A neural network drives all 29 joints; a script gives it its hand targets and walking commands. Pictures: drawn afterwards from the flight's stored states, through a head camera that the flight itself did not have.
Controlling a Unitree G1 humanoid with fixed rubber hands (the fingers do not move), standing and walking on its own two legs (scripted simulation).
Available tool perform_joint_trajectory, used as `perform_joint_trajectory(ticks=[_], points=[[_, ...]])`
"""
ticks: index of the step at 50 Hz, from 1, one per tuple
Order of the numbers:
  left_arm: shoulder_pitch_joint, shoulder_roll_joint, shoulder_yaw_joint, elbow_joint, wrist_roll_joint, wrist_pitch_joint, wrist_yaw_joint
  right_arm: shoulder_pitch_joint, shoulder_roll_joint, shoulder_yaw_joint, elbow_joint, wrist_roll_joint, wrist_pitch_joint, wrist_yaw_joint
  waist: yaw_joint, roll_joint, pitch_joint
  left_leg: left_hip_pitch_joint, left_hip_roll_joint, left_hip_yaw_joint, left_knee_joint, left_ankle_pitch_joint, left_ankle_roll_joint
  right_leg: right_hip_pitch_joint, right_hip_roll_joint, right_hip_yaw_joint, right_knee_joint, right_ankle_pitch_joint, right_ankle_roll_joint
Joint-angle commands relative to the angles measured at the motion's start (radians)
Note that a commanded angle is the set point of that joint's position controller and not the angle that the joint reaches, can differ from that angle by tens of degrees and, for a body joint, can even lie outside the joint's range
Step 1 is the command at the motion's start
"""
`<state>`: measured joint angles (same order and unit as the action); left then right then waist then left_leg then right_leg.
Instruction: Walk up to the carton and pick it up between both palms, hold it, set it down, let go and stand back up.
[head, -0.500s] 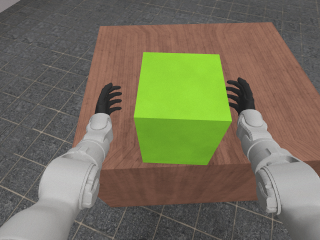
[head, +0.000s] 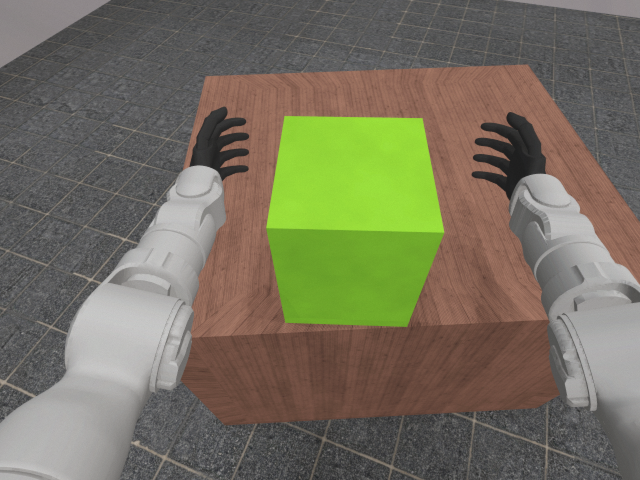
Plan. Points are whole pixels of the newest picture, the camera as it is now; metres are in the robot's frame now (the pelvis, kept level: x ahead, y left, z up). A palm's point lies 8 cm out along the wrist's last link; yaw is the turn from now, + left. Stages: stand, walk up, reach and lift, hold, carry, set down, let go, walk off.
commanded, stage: set down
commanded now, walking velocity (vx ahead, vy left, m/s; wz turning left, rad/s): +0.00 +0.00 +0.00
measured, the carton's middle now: (349, 227) +0.49 +0.02 +0.00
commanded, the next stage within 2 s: none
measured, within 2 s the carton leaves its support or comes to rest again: neither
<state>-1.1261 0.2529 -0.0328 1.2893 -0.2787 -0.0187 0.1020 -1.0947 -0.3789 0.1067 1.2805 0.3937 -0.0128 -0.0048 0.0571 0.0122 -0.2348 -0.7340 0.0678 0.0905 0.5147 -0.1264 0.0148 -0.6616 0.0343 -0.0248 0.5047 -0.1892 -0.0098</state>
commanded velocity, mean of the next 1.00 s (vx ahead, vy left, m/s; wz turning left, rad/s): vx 0.00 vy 0.00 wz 0.00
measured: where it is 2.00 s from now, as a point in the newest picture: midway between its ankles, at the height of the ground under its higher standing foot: outside the picture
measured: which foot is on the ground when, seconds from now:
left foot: down 0.00-1.00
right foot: down 0.00-1.00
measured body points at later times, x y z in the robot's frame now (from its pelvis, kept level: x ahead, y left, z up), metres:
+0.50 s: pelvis +0.01 -0.01 +0.01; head +0.05 +0.02 +0.46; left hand +0.47 +0.23 +0.18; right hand +0.50 -0.16 +0.19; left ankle +0.05 +0.11 -0.73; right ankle +0.01 -0.11 -0.73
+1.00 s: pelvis +0.00 -0.01 +0.02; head +0.04 +0.00 +0.46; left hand +0.41 +0.22 +0.11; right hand +0.44 -0.17 +0.11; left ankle +0.05 +0.11 -0.73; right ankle +0.01 -0.11 -0.73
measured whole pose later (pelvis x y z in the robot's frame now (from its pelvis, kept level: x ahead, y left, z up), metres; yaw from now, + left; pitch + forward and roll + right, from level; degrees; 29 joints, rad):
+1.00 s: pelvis +0.00 -0.01 +0.02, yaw +2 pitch +8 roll -1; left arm -0.65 0.24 0.07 0.67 -0.19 0.18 0.07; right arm -0.68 -0.27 0.03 0.77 0.30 0.10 -0.07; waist 0.03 0.00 -0.07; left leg -0.44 0.06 0.07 0.39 -0.09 0.00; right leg -0.37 0.03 -0.05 0.39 -0.17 -0.02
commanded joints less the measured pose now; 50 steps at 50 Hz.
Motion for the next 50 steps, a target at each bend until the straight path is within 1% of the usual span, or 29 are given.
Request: perform_joint_trajectory(ticks=[1, 5, 8, 9, 10, 11, 12, 13, 14, 15, 16, 18, 23, 26, 27, 28, 29, 30, 31, 33, 34, 36, 38, 39, 41, 42, 44, 47, 50], points=[[-0.497, 0.216, 0.015, -0.174, -0.013, -0.018, 0.01, -0.584, -0.136, -0.014, -0.266, 0.007, -0.012, -0.014, 0.01, -0.174, -0.669, 0.318, -0.052, -0.042, -0.034, 0.093, 0.007, 0.38, -0.013, 0.029, -0.032, 0.299, 0.076], [-0.528, 0.226, -0.02, -0.119, -0.03, 0.01, 0.007, -0.573, -0.11, -0.024, -0.155, 0.008, 0.037, -0.011, -0.007, -0.126, -0.568, 0.338, -0.047, -0.051, -0.057, 0.02, 0.005, 0.306, -0.02, 0.021, -0.056, 0.199, 0.062], [-0.578, 0.213, -0.053, -0.2, -0.036, 0.037, 0.015, -0.545, -0.139, -0.045, -0.107, 0.022, 0.061, -0.005, -0.032, -0.007, -0.638, 0.47, -0.034, -0.061, -0.056, 0.099, -0.024, 0.241, -0.011, -0.001, -0.081, 0.193, 0.032], [-0.593, 0.204, -0.053, -0.272, -0.028, 0.049, 0.022, -0.561, -0.166, -0.073, -0.15, 0.009, 0.053, -0.005, -0.032, 0.032, -0.714, 0.532, -0.038, -0.063, -0.032, 0.182, -0.045, 0.219, 0.002, -0.017, -0.077, 0.237, 0.022], [-0.595, 0.208, -0.05, -0.254, -0.016, 0.067, 0.027, -0.57, -0.18, -0.09, -0.142, -0.01, 0.06, -0.006, -0.04, 0.056, -0.718, 0.579, -0.03, -0.071, -0.021, 0.2, -0.058, 0.186, 0.008, -0.026, -0.081, 0.221, 0.021], [-0.592, 0.201, -0.033, -0.329, -0.018, 0.079, 0.034, -0.574, -0.187, -0.098, -0.215, -0.015, 0.053, -0.007, -0.029, 0.046, -0.803, 0.645, -0.026, -0.072, -0.009, 0.256, -0.066, 0.194, 0.017, -0.036, -0.083, 0.247, 0.023], [-0.597, 0.203, -0.037, -0.325, -0.007, 0.105, 0.036, -0.587, -0.2, -0.105, -0.206, -0.017, 0.066, -0.007, -0.041, 0.073, -0.755, 0.655, -0.028, -0.069, -0.003, 0.284, -0.074, 0.182, 0.018, -0.037, -0.094, 0.263, 0.021], [-0.593, 0.204, -0.026, -0.335, -0.011, 0.124, 0.034, -0.588, -0.194, -0.109, -0.205, -0.014, 0.078, -0.008, -0.042, 0.051, -0.727, 0.67, -0.033, -0.078, -0.002, 0.294, -0.074, 0.181, 0.021, -0.038, -0.108, 0.28, 0.025], [-0.576, 0.21, -0.014, -0.418, -0.012, 0.14, 0.031, -0.564, -0.199, -0.109, -0.272, -0.015, 0.083, -0.013, -0.039, 0.061, -0.784, 0.693, -0.037, -0.069, 0.002, 0.331, -0.079, 0.237, 0.022, -0.041, -0.106, 0.348, 0.029], [-0.585, 0.214, -0.008, -0.411, 0.006, 0.167, 0.026, -0.563, -0.2, -0.126, -0.241, -0.023, 0.1, -0.02, -0.065, 0.086, -0.735, 0.687, -0.037, -0.079, 0.002, 0.344, -0.084, 0.246, 0.022, -0.037, -0.103, 0.379, 0.028], [-0.602, 0.222, 0.002, -0.449, -0.003, 0.182, 0.021, -0.595, -0.212, -0.144, -0.285, -0.026, 0.106, -0.031, -0.063, 0.089, -0.762, 0.683, -0.045, -0.075, 0.0, 0.325, -0.089, 0.279, 0.022, -0.04, -0.109, 0.389, 0.035], [-0.582, 0.219, 0.021, -0.491, 0.018, 0.218, 0.02, -0.567, -0.201, -0.151, -0.273, -0.034, 0.129, -0.042, -0.064, 0.094, -0.702, 0.679, -0.048, -0.072, -0.015, 0.332, -0.087, 0.307, 0.02, -0.036, -0.107, 0.406, 0.035], [-0.428, 0.217, 0.072, -0.47, 0.061, 0.26, -0.005, -0.48, -0.177, -0.108, -0.306, -0.02, 0.149, -0.061, -0.052, 0.029, -0.635, 0.685, -0.059, -0.074, -0.041, 0.353, -0.073, 0.433, 0.023, -0.037, -0.113, 0.476, 0.059], [-0.277, 0.154, 0.061, -0.463, 0.094, 0.285, -0.026, -0.349, -0.173, -0.094, -0.255, -0.003, 0.149, -0.06, -0.064, 0.076, -0.523, 0.766, -0.053, -0.073, -0.061, 0.388, -0.083, 0.401, 0.023, -0.034, -0.15, 0.416, 0.047], [-0.282, 0.161, 0.071, -0.476, 0.098, 0.285, -0.029, -0.359, -0.175, -0.099, -0.272, 0.001, 0.149, -0.057, -0.061, 0.057, -0.485, 0.773, -0.05, -0.076, -0.067, 0.375, -0.088, 0.375, 0.032, -0.046, -0.169, 0.353, 0.047], [-0.179, 0.129, 0.076, -0.496, 0.116, 0.281, -0.035, -0.248, -0.148, -0.079, -0.268, 0.009, 0.144, -0.054, -0.056, 0.056, -0.443, 0.793, -0.051, -0.081, -0.066, 0.405, -0.089, 0.395, 0.033, -0.044, -0.177, 0.374, 0.044], [-0.253, 0.16, 0.088, -0.518, 0.116, 0.269, -0.039, -0.316, -0.163, -0.115, -0.309, -0.01, 0.135, -0.055, -0.064, 0.053, -0.441, 0.754, -0.056, -0.072, -0.072, 0.356, -0.087, 0.383, 0.028, -0.045, -0.18, 0.323, 0.048], [-0.067, 0.109, 0.105, -0.495, 0.137, 0.261, -0.047, -0.166, -0.124, -0.06, -0.307, 0.003, 0.121, -0.051, -0.041, 0.007, -0.363, 0.757, -0.055, -0.079, -0.082, 0.387, -0.07, 0.443, 0.028, -0.034, -0.181, 0.371, 0.05], [-0.104, 0.147, 0.126, -0.489, 0.139, 0.249, -0.059, -0.215, -0.115, -0.068, -0.335, 0.001, 0.111, -0.052, -0.032, -0.013, -0.357, 0.726, -0.057, -0.068, -0.099, 0.341, -0.056, 0.452, 0.025, -0.027, -0.187, 0.329, 0.063], [-0.079, 0.144, 0.133, -0.552, 0.147, 0.206, -0.055, -0.182, -0.095, -0.069, -0.397, 0.004, 0.08, -0.047, -0.026, -0.001, -0.343, 0.705, -0.067, -0.065, -0.109, 0.312, -0.053, 0.46, 0.019, -0.024, -0.182, 0.299, 0.057], [-0.079, 0.156, 0.145, -0.643, 0.152, 0.181, -0.044, -0.174, -0.099, -0.08, -0.441, -0.005, 0.058, -0.045, -0.014, 0.01, -0.374, 0.73, -0.063, -0.064, -0.104, 0.34, -0.057, 0.448, 0.025, -0.029, -0.178, 0.282, 0.053], [-0.146, 0.167, 0.131, -0.723, 0.13, 0.132, -0.026, -0.201, -0.094, -0.129, -0.542, -0.037, 0.024, -0.044, -0.04, 0.031, -0.418, 0.747, -0.061, -0.06, -0.088, 0.312, -0.062, 0.374, 0.026, -0.033, -0.191, 0.207, 0.056], [-0.116, 0.148, 0.128, -0.811, 0.113, 0.095, -0.008, -0.159, -0.075, -0.147, -0.628, -0.065, 0.0, -0.033, -0.031, 0.041, -0.466, 0.768, -0.059, -0.056, -0.078, 0.311, -0.071, 0.347, 0.029, -0.034, -0.18, 0.194, 0.045], [-0.164, 0.161, 0.113, -0.834, 0.096, 0.088, -0.003, -0.207, -0.091, -0.174, -0.661, -0.085, 0.002, -0.033, -0.042, 0.046, -0.481, 0.752, -0.059, -0.057, -0.076, 0.278, -0.066, 0.327, 0.022, -0.029, -0.18, 0.167, 0.043], [-0.177, 0.162, 0.093, -0.897, 0.059, 0.09, 0.009, -0.227, -0.094, -0.18, -0.756, -0.098, 0.012, -0.03, -0.033, 0.034, -0.576, 0.735, -0.058, -0.06, -0.066, 0.257, -0.058, 0.324, 0.022, -0.023, -0.16, 0.188, 0.04], [-0.181, 0.176, 0.102, -0.85, 0.05, 0.103, 0.009, -0.226, -0.086, -0.181, -0.756, -0.107, 0.03, -0.034, -0.038, -0.003, -0.565, 0.697, -0.061, -0.064, -0.067, 0.224, -0.044, 0.336, 0.016, -0.011, -0.152, 0.191, 0.045], [-0.079, 0.183, 0.122, -0.859, 0.048, 0.122, 0.005, -0.14, -0.076, -0.15, -0.778, -0.105, 0.046, -0.044, -0.017, -0.05, -0.583, 0.667, -0.064, -0.059, -0.074, 0.185, -0.028, 0.416, 0.01, 0.01, -0.137, 0.216, 0.051], [0.077, 0.157, 0.147, -0.815, 0.073, 0.145, -0.027, -0.002, -0.042, -0.107, -0.74, -0.092, 0.056, -0.072, -0.019, -0.098, -0.563, 0.607, -0.077, -0.058, -0.084, 0.234, -0.01, 0.543, -0.001, 0.04, -0.108, 0.363, 0.073], [0.275, 0.104, 0.197, -0.796, 0.158, 0.163, -0.074, 0.158, -0.021, -0.08, -0.678, -0.089, 0.029, -0.089, -0.016, -0.065, -0.478, 0.654, -0.084, -0.063, -0.095, 0.322, -0.018, 0.602, -0.005, 0.042, -0.123, 0.463, 0.073]])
